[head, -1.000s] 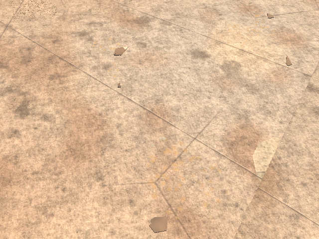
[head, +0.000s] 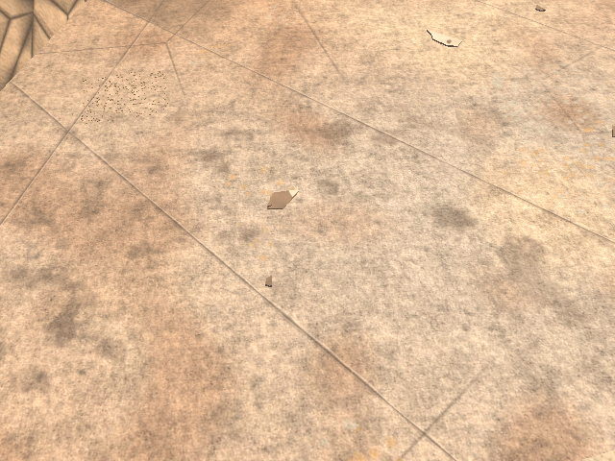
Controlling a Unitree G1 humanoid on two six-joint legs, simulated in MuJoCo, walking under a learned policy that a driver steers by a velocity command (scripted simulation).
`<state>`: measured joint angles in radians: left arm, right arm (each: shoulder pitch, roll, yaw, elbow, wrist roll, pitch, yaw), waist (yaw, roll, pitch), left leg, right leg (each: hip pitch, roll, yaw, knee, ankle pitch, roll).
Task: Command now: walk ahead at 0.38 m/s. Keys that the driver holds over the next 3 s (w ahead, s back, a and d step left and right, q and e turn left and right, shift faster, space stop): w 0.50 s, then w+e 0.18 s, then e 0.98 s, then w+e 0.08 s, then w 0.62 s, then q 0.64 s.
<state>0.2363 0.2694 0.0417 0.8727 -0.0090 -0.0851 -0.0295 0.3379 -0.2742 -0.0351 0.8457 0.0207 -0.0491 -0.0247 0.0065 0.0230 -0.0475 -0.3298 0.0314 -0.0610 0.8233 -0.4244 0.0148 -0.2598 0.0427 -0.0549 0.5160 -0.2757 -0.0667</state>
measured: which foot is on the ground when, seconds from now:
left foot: up 0.00-0.36, down 0.38-0.94, up 0.96-1.00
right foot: down 0.00-0.40, up 0.42-0.90, down 0.92-1.00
